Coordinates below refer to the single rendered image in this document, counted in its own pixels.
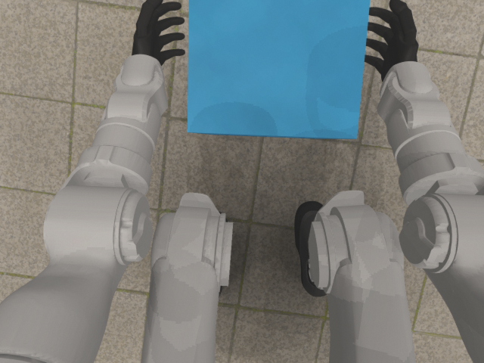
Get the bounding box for robot right forearm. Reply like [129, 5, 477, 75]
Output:
[377, 61, 484, 206]

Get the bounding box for robot right hand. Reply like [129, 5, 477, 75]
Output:
[365, 0, 419, 81]

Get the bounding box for right robot thigh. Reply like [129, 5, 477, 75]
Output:
[308, 205, 416, 363]

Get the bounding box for right robot foot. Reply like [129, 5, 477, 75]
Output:
[294, 201, 327, 297]

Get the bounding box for robot right upper arm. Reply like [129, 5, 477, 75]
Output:
[399, 193, 484, 363]

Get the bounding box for robot left forearm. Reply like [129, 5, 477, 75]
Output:
[43, 54, 168, 252]

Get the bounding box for carton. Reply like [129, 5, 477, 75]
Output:
[188, 0, 370, 139]

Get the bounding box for robot left hand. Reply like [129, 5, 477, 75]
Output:
[132, 0, 185, 66]

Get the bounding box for robot left upper arm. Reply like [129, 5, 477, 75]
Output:
[0, 185, 154, 363]

